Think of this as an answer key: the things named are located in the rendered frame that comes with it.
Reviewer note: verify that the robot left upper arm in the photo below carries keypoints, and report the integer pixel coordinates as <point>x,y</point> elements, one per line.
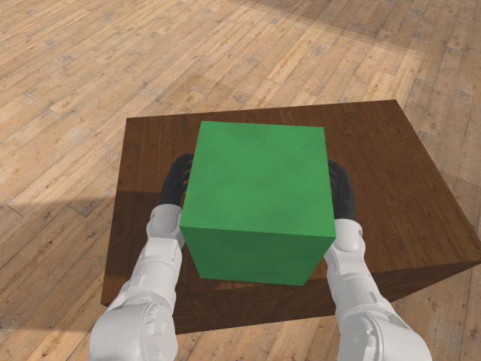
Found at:
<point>143,332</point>

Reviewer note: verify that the left robot forearm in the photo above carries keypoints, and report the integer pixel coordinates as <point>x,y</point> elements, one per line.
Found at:
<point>157,270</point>

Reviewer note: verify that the pedestal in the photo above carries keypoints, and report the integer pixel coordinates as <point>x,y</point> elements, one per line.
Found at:
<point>415,232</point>

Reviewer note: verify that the left robot hand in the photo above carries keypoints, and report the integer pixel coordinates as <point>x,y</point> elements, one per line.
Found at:
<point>173,186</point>

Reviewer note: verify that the robot right upper arm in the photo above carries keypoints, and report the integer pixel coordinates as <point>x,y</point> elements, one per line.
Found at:
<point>366,338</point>

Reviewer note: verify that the right robot hand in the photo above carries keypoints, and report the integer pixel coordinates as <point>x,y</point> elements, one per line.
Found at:
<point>343,198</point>

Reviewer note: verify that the right robot forearm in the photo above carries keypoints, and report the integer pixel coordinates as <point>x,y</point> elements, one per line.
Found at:
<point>352,287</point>

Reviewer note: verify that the carton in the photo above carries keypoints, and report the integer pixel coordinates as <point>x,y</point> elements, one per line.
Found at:
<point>258,205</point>

